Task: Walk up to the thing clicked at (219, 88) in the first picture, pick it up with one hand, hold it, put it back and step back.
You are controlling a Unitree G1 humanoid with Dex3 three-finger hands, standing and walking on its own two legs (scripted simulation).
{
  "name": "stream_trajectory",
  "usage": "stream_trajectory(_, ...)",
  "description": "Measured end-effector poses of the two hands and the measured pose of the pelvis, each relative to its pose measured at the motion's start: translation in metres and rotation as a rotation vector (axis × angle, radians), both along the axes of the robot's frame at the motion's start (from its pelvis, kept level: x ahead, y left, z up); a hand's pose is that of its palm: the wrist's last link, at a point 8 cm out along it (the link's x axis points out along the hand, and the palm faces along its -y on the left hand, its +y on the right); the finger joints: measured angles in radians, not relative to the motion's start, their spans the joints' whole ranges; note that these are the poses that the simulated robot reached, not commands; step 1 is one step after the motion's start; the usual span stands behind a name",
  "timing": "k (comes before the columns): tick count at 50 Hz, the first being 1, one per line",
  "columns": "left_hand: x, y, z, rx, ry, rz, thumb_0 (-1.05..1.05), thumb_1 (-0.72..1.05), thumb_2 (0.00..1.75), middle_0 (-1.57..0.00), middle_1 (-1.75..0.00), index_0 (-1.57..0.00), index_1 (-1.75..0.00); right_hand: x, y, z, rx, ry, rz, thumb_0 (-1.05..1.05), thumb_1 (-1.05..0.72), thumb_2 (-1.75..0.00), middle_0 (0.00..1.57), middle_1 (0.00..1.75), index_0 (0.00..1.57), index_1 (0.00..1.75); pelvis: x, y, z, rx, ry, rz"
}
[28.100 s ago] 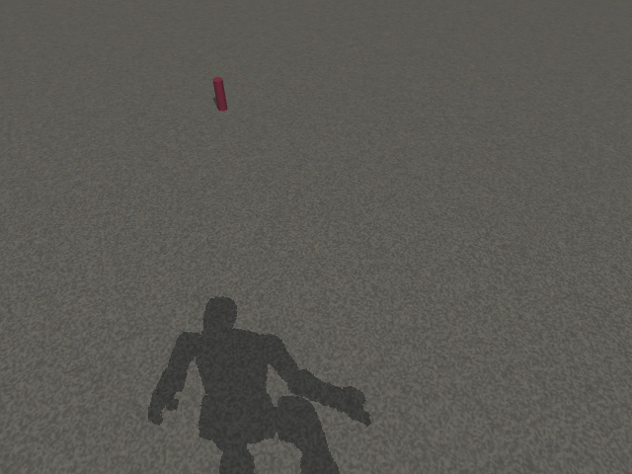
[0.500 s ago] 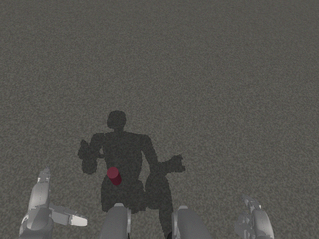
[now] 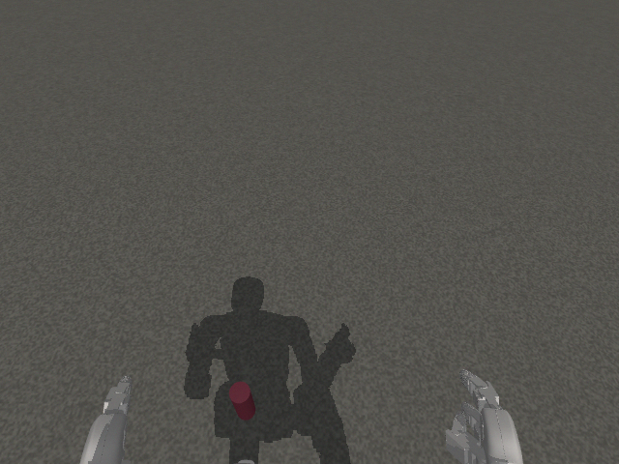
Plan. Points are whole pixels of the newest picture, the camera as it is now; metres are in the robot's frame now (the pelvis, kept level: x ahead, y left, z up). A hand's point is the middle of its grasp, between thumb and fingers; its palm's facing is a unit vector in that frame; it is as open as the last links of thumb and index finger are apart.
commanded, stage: home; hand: left
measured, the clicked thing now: (243, 401) +0.38 +0.16 -0.63
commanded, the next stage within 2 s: stand in 1.50 s
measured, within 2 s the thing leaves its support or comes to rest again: neither
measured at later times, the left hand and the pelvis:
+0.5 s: hand (168, 462) +0.15 +0.17 -0.05, palm faces +0.10 -0.95 -0.29, open 17.6 cm; pelvis -0.01 -0.01 +0.00, yaw +0 degrees
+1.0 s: hand (169, 463) +0.15 +0.17 -0.05, palm faces +0.10 -0.95 -0.28, open 17.6 cm; pelvis -0.02 -0.01 +0.00, yaw +0 degrees
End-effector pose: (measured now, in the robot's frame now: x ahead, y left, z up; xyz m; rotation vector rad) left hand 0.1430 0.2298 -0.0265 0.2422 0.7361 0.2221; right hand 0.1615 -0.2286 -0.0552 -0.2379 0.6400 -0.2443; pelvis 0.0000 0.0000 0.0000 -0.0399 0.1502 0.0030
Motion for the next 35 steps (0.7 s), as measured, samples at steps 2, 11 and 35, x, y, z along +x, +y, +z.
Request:
stream_trajectory(2,-0.003,0.0,-0.002,-0.003,0.01,0.003,-0.01,-0.58,0.04,-0.05,-0.05,-0.06,-0.05,0.0,-0.002,0.001,-0.009,-0.003,0.007,0.01,-0.9,-0.9,0.21,0.31,0.21,0.3,-0.002,-0.001,0.0,0.0,-0.004,0.001)
stream_trajectory(11,-0.001,-0.006,0.003,0.001,-0.014,-0.01,-0.02,-0.59,0.03,-0.05,-0.05,-0.06,-0.05,-0.012,-0.01,0.0,-0.012,0.003,-0.004,0.01,-0.9,-0.9,0.21,0.3,0.21,0.3,-0.006,-0.005,0.002,0.003,-0.02,0.001)
stream_trajectory(35,-0.014,-0.016,0.002,-0.004,-0.009,-0.015,-0.02,-0.57,0.04,-0.05,-0.05,-0.06,-0.05,-0.032,-0.021,-0.004,-0.002,0.006,-0.019,0.01,-0.9,-0.9,0.21,0.3,0.21,0.3,-0.018,-0.013,0.003,0.013,-0.039,-0.003)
